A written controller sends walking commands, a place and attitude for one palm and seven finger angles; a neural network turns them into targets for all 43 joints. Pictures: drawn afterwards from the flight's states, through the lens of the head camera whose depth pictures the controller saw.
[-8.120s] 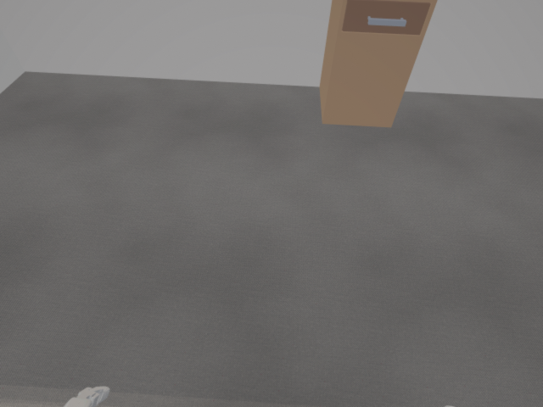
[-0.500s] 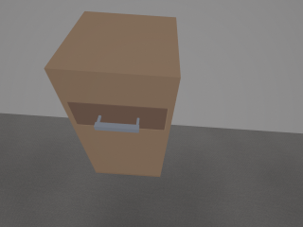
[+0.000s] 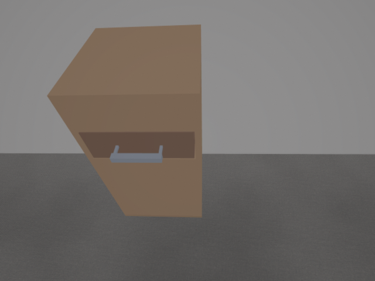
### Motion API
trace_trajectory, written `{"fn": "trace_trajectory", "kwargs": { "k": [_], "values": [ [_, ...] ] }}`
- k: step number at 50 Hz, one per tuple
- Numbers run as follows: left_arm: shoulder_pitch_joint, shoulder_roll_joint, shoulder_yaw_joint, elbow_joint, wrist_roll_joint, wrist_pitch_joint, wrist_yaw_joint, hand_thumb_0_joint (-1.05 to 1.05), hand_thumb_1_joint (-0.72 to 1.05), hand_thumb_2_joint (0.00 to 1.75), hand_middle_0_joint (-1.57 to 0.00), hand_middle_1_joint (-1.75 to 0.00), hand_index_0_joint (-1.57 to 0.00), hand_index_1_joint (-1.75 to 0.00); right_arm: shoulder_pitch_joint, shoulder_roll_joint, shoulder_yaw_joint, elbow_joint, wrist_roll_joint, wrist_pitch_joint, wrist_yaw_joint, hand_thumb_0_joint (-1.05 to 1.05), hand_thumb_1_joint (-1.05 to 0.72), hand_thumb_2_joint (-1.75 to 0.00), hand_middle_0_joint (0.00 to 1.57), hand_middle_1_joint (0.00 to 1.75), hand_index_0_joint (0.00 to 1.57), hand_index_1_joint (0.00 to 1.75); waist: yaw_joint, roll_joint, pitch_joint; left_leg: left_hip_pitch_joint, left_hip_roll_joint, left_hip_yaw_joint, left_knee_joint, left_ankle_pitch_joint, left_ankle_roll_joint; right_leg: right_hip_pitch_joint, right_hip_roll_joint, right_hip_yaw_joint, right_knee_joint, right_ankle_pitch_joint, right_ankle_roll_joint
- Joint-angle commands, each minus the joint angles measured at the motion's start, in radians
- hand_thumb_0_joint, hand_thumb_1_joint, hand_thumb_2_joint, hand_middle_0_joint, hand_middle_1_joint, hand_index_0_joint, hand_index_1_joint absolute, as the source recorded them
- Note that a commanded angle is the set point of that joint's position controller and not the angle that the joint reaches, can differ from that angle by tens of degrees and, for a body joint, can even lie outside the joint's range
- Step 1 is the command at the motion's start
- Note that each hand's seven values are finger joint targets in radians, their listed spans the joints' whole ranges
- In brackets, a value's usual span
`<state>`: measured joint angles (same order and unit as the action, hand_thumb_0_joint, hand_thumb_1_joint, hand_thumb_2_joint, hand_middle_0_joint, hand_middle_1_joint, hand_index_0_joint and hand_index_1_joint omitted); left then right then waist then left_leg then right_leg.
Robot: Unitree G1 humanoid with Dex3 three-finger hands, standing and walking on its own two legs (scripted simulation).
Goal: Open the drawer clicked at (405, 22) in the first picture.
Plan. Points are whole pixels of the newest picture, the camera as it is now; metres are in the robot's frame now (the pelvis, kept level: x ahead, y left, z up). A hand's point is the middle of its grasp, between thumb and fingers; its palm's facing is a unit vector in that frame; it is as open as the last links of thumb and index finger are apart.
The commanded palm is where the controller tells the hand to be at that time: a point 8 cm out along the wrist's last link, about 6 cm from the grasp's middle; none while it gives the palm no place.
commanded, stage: come to a stop and stand still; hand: left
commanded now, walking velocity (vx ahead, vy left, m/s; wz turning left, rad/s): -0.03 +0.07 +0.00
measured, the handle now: (137, 153) +0.53 +0.23 -0.14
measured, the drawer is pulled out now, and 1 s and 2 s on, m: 0.00 0.00 0.00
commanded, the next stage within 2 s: look again from close up in 0.56 s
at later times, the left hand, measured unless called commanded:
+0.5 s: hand out of the picture -0.03 +0.21 -0.18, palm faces +0.05 -0.98 -0.17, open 7.4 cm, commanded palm none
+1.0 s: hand out of the picture -0.03 +0.22 -0.18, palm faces +0.04 -0.98 -0.19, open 7.3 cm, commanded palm none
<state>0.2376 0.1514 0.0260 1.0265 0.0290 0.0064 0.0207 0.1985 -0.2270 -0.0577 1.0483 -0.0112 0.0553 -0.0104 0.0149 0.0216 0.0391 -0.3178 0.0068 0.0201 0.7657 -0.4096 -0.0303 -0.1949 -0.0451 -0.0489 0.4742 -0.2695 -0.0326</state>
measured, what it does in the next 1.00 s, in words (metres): steps on the spot: left foot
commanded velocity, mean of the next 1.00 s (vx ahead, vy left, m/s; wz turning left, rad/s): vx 0.00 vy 0.00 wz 0.00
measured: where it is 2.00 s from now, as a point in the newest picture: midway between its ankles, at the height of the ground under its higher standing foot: outside the picture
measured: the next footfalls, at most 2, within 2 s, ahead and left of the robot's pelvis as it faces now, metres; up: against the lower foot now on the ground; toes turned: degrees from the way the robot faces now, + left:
left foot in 0.16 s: +0.03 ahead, +0.13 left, +0.00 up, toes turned +4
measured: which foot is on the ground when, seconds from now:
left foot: up 0.00-0.14, down 0.16-1.00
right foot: down 0.00-1.00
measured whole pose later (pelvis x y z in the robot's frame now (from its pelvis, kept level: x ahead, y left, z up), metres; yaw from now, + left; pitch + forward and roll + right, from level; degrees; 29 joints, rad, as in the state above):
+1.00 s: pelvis -0.04 +0.05 -0.01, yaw +1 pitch -3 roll +0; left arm 0.29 0.15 0.00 1.10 0.02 0.00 0.03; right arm 0.31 -0.15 0.01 1.06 -0.02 -0.01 -0.03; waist 0.00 0.01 0.01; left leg -0.18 0.00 0.04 0.52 -0.29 0.02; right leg -0.23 -0.07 -0.05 0.52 -0.24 0.03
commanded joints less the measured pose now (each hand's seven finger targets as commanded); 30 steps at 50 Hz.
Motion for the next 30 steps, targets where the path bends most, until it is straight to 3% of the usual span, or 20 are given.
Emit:
{"fn": "trace_trajectory", "kwargs": {
  "k": [1, 3, 4, 5, 7, 9, 10, 12, 17, 23, 30],
  "values": [
    [0.07, 0.225, 0.052, -0.024, -0.004, -0.016, 0.021, 0.0, 0.9, 0.9, -0.2, -0.3, -0.2, -0.3, -0.021, -0.034, 0.009, -0.073, 0.005, -0.031, -0.003, 0.0, -0.9, -0.9, 0.2, 0.3, 0.2, 0.3, 0.039, -0.166, -0.054, -0.047, 0.016, 0.0, -0.108, -0.021, -0.007, 0.152, -0.271, 0.213, -0.114, 0.581, -0.145],
    [0.055, 0.222, 0.047, -0.016, -0.007, -0.013, 0.022, 0.0, 0.9, 0.9, -0.2, -0.3, -0.2, -0.3, 0.014, -0.029, 0.013, -0.057, 0.006, -0.034, -0.007, 0.0, -0.9, -0.9, 0.2, 0.3, 0.2, 0.3, 0.025, -0.176, -0.072, 0.029, 0.008, 0.009, -0.225, 0.035, -0.004, 0.137, -0.244, 0.197, -0.095, 0.57, -0.123],
    [0.03, 0.216, 0.044, -0.012, -0.011, -0.011, 0.021, 0.0, 0.9, 0.9, -0.2, -0.3, -0.2, -0.3, 0.051, -0.022, 0.015, -0.042, 0.006, -0.036, -0.009, 0.0, -0.9, -0.9, 0.2, 0.3, 0.2, 0.3, 0.005, -0.191, -0.072, 0.097, 0.01, 0.018, -0.296, 0.102, -0.001, 0.09, -0.227, 0.178, -0.09, 0.49, -0.099],
    [0.008, 0.202, 0.041, -0.012, -0.016, -0.008, 0.021, 0.0, 0.9, 0.9, -0.2, -0.3, -0.2, -0.3, 0.088, -0.026, 0.018, -0.021, 0.003, -0.042, -0.01, 0.0, -0.9, -0.9, 0.2, 0.3, 0.2, 0.3, -0.012, -0.17, -0.078, 0.181, 0.018, 0.017, -0.387, 0.193, 0.006, 0.034, -0.197, 0.161, -0.073, 0.398, -0.07],
    [0.012, 0.15, 0.028, -0.014, -0.023, -0.002, 0.014, 0.0, 0.9, 0.9, -0.2, -0.3, -0.2, -0.3, 0.09, -0.074, 0.016, -0.011, -0.003, -0.055, -0.014, 0.0, -0.9, -0.9, 0.2, 0.3, 0.2, 0.3, 0.0, -0.019, -0.09, 0.252, 0.128, -0.07, -0.394, 0.375, 0.051, -0.05, -0.09, 0.081, -0.045, 0.182, 0.001],
    [0.004, 0.127, 0.022, -0.007, -0.017, 0.004, 0.011, 0.0, 0.9, 0.9, -0.2, -0.3, -0.2, -0.3, 0.06, -0.087, 0.02, -0.009, -0.004, -0.053, -0.016, 0.0, -0.9, -0.9, 0.2, 0.3, 0.2, 0.3, 0.011, -0.004, -0.032, 0.149, 0.164, -0.097, -0.411, 0.282, 0.067, -0.047, -0.053, 0.053, -0.071, 0.059, 0.024],
    [-0.016, 0.124, 0.018, 0.008, -0.018, 0.008, 0.01, 0.0, 0.9, 0.9, -0.2, -0.3, -0.2, -0.3, 0.054, -0.077, 0.025, 0.003, -0.002, -0.057, -0.015, 0.0, -0.9, -0.9, 0.2, 0.3, 0.2, 0.3, 0.005, 0.071, -0.016, 0.104, 0.158, -0.104, -0.472, 0.217, 0.067, -0.009, -0.05, 0.027, -0.065, 0.048, 0.035],
    [0.002, 0.123, 0.011, 0.03, -0.017, 0.007, 0.007, 0.0, 0.9, 0.9, -0.2, -0.3, -0.2, -0.3, 0.04, -0.072, 0.031, 0.01, -0.001, -0.059, -0.017, 0.0, -0.9, -0.9, 0.2, 0.3, 0.2, 0.3, 0.016, 0.089, 0.009, 0.058, 0.146, -0.101, -0.509, 0.151, 0.063, 0.034, -0.045, 0.027, -0.072, 0.073, 0.037],
    [0.037, 0.116, -0.002, 0.074, -0.015, 0.001, 0.006, 0.0, 0.9, 0.9, -0.2, -0.3, -0.2, -0.3, 0.076, -0.049, 0.036, 0.032, 0.0, -0.062, -0.02, 0.0, -0.9, -0.9, 0.2, 0.3, 0.2, 0.3, 0.007, 0.039, 0.043, 0.061, 0.122, -0.087, -0.524, 0.097, 0.052, 0.026, -0.056, 0.043, -0.115, 0.087, 0.035],
    [0.07, 0.095, -0.009, 0.095, -0.016, -0.008, 0.01, 0.0, 0.9, 0.9, -0.2, -0.3, -0.2, -0.3, 0.114, -0.033, 0.039, 0.047, 0.002, -0.072, -0.023, 0.0, -0.9, -0.9, 0.2, 0.3, 0.2, 0.3, -0.001, -0.008, 0.033, 0.095, 0.112, -0.074, -0.511, 0.168, 0.051, 0.019, -0.066, 0.05, -0.128, 0.119, 0.038],
    [0.1, 0.078, -0.013, 0.109, -0.018, -0.015, 0.015, 0.0, 0.9, 0.9, -0.2, -0.3, -0.2, -0.3, 0.146, -0.016, 0.042, 0.063, 0.004, -0.079, -0.026, 0.0, -0.9, -0.9, 0.2, 0.3, 0.2, 0.3, -0.006, -0.02, 0.013, 0.135, 0.107, -0.057, -0.481, 0.242, 0.051, 0.015, -0.069, 0.052, -0.128, 0.142, 0.038]
  ]
}}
